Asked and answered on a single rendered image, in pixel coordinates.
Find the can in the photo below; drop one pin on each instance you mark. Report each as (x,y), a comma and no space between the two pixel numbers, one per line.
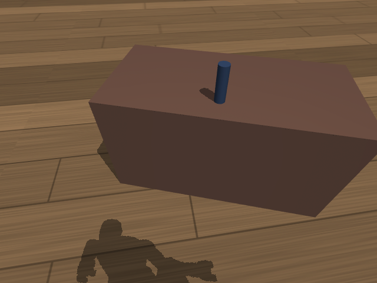
(223,71)

